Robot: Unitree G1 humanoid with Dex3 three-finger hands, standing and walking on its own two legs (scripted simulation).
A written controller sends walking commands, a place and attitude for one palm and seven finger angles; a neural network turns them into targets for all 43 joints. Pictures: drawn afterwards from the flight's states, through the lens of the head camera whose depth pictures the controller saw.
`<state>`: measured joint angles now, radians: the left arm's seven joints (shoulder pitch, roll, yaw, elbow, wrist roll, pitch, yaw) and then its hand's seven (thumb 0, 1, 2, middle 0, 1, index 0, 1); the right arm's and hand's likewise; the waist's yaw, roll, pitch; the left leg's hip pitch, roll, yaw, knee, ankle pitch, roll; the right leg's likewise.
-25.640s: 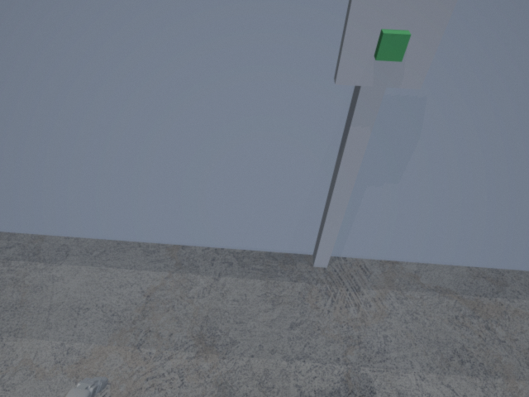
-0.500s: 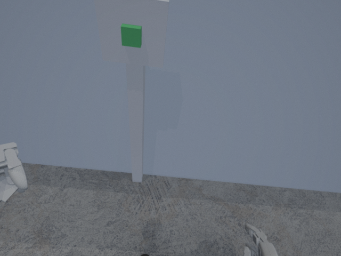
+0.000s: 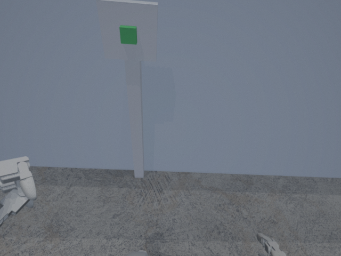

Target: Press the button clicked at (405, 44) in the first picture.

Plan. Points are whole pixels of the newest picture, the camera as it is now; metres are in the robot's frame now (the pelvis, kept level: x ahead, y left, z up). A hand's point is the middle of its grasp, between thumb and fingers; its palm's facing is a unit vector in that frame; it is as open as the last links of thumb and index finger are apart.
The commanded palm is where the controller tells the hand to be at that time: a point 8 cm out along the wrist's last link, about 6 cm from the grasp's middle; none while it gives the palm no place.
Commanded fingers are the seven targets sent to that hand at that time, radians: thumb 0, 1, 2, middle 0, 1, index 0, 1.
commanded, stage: stop stepping back and stand still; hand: left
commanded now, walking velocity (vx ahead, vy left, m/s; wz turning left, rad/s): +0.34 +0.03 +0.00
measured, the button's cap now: (128, 34) +0.75 +0.20 +0.20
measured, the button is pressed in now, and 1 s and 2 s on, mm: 0 0 0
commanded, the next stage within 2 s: let the arm hang, fingers relaxed in 0.44 s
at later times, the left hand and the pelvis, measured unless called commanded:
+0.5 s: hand out of the picture +0.15 +0.28 +0.16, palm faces +0.44 -0.74 -0.51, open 3.1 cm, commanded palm +0.10 +0.31 +0.18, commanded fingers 0.00 0.90 0.90 -1.30 -1.50 -1.30 -1.50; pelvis -0.02 +0.02 -0.01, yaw +2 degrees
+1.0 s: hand out of the picture -0.02 +0.27 -0.17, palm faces +0.13 -0.96 -0.25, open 4.3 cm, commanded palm none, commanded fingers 0.00 0.90 0.90 -0.42 -0.54 -0.42 -0.54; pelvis -0.02 +0.06 +0.00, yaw +6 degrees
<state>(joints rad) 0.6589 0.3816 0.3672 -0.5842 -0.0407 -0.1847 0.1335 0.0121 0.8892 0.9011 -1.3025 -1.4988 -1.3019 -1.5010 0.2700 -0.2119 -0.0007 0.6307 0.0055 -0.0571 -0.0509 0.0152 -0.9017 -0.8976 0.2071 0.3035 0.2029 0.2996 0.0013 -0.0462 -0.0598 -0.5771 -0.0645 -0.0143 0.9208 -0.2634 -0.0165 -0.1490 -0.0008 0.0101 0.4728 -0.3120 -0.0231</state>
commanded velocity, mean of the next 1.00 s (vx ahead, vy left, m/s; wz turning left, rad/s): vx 0.05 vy -0.03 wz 0.00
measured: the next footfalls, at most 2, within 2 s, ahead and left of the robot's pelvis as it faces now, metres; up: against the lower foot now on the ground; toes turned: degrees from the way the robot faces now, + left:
left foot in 0.14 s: +0.04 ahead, +0.14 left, +0.00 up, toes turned +5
right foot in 0.44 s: +0.06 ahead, -0.07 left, +0.00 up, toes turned -2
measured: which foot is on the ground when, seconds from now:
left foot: up 0.00-0.12, down 0.14-0.46, up 0.48-0.70, down 0.72-1.00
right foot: down 0.00-0.14, up 0.16-0.42, down 0.44-1.00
